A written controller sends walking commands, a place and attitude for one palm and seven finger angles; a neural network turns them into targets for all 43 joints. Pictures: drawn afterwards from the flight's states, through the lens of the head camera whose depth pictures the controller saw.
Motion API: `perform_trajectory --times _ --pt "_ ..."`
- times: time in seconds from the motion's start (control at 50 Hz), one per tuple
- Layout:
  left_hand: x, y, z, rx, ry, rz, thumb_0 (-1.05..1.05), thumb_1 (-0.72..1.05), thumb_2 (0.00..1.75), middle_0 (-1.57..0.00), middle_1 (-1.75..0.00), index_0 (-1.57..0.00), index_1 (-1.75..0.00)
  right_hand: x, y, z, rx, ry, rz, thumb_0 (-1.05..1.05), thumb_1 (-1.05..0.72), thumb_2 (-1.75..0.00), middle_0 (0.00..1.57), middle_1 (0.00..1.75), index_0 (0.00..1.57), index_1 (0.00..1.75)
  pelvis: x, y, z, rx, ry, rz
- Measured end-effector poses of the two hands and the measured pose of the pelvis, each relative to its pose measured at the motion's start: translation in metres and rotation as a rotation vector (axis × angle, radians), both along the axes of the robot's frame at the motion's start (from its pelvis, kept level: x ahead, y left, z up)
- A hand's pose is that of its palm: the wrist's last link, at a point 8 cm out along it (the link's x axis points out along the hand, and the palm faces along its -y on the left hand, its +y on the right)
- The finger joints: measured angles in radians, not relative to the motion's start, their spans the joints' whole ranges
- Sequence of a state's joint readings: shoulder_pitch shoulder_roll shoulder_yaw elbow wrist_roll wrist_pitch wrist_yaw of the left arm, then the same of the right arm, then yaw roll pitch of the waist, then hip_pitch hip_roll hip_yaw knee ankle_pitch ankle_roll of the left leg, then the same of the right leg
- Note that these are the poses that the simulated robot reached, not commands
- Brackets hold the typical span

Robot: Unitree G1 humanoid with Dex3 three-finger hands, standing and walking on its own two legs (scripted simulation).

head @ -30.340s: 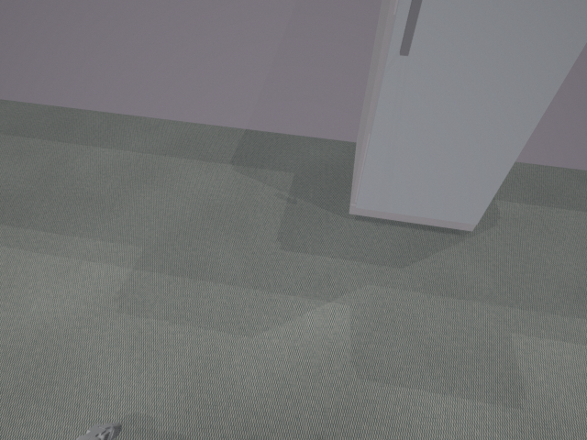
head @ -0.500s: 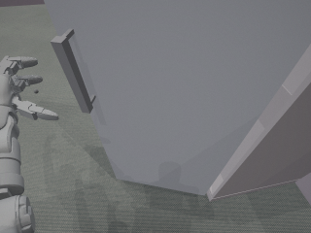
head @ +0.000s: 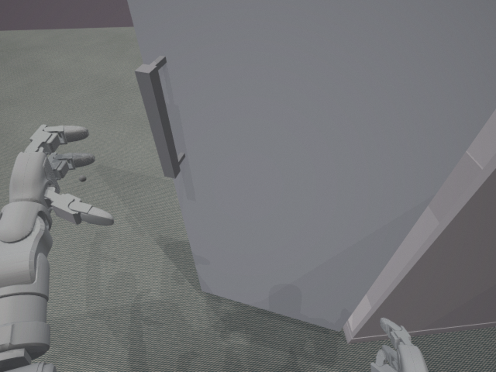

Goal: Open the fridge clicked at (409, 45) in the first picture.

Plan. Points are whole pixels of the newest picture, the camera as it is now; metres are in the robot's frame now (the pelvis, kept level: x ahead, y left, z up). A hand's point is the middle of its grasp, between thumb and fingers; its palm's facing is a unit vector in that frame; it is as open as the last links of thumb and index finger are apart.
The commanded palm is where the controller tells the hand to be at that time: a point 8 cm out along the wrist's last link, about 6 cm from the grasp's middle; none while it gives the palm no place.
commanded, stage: slip the hand off the handle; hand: left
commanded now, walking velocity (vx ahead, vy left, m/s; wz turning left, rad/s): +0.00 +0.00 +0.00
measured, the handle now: (166, 122) +0.49 +0.20 +0.15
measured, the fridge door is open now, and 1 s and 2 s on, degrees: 68 68 68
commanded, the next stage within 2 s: draw the hand back to the body in 0.02 s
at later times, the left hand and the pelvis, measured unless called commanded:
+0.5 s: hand (67, 207) +0.28 +0.27 +0.16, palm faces +0.12 -0.99 -0.02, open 14.7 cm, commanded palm +0.24 +0.31 +0.17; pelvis +0.00 -0.01 +0.00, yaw +0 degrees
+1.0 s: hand (40, 244) +0.23 +0.28 +0.15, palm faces +0.52 -0.81 -0.27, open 12.2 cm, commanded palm +0.18 +0.31 +0.17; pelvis +0.00 +0.00 +0.01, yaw -1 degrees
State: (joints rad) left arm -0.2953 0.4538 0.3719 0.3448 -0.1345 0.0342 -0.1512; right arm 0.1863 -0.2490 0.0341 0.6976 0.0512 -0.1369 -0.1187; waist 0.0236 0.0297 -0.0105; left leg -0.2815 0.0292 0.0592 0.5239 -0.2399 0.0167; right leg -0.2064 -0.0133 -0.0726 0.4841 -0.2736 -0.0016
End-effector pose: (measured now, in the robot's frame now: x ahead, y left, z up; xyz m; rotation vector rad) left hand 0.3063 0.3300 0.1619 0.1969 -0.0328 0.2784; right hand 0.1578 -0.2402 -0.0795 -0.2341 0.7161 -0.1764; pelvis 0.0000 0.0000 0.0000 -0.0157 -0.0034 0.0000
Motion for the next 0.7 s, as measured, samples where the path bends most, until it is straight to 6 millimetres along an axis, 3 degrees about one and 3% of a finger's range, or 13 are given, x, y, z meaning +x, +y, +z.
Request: perform_trajectory --times 0.16,0.24,0.34,0.42,0.6,0.66,0.7 --pt "-0.017 -0.002 0.000 0.004 -0.033 0.022 -0.01 -0.55 0.20 -0.25 -1.15 -0.25 -1.15 0.000 -0.005 -0.002 -0.013 0.007 0.024 0.01 -0.90 -0.89 0.20 0.30 0.20 0.30 0.000 -0.007 0.000 0.003 -0.016 0.009" --pt "-0.014 -0.007 0.001 -0.141 -0.020 -0.087 -0.01 -0.55 0.20 -0.25 -1.15 -0.25 -1.15 -0.003 -0.011 -0.002 -0.015 0.014 -0.001 0.01 -0.90 -0.89 0.20 0.30 0.20 0.30 0.001 -0.010 0.002 0.004 -0.036 0.011" --pt "-0.018 -0.015 0.011 -0.154 0.020 -0.217 -0.01 -0.55 0.20 -0.25 -1.15 -0.25 -1.15 0.001 -0.018 0.006 -0.003 -0.057 -0.033 0.01 -0.90 -0.89 0.20 0.30 0.20 0.30 0.005 -0.011 0.003 0.008 -0.048 -0.004" --pt "-0.034 -0.013 0.012 -0.157 0.012 -0.208 -0.01 -0.55 0.20 -0.25 -1.15 -0.25 -1.15 0.007 -0.021 0.013 0.015 -0.117 -0.030 0.01 -0.90 -0.89 0.20 0.30 0.20 0.30 0.005 -0.011 0.002 0.011 -0.053 -0.011" --pt "-0.078 -0.011 -0.007 -0.169 0.012 -0.130 -0.01 -0.54 0.20 -0.25 -1.15 -0.25 -1.15 0.020 -0.013 0.023 -0.006 -0.160 0.041 0.01 -0.90 -0.90 0.20 0.30 0.20 0.30 -0.004 -0.013 0.001 0.005 -0.079 0.005" --pt "-0.085 -0.015 -0.004 -0.152 -0.009 -0.140 -0.01 -0.52 0.22 -0.25 -1.13 -0.25 -1.13 0.024 -0.005 0.025 -0.009 -0.175 0.062 0.01 -0.90 -0.90 0.20 0.30 0.20 0.30 -0.008 -0.012 0.001 0.003 -0.090 0.012" --pt "-0.088 -0.014 0.003 -0.052 -0.025 -0.061 -0.01 -0.48 0.23 -0.25 -1.11 -0.25 -1.11 0.025 0.000 0.027 -0.015 -0.184 0.092 0.01 -0.90 -0.90 0.20 0.30 0.20 0.30 -0.010 -0.012 0.002 0.000 -0.093 0.013"
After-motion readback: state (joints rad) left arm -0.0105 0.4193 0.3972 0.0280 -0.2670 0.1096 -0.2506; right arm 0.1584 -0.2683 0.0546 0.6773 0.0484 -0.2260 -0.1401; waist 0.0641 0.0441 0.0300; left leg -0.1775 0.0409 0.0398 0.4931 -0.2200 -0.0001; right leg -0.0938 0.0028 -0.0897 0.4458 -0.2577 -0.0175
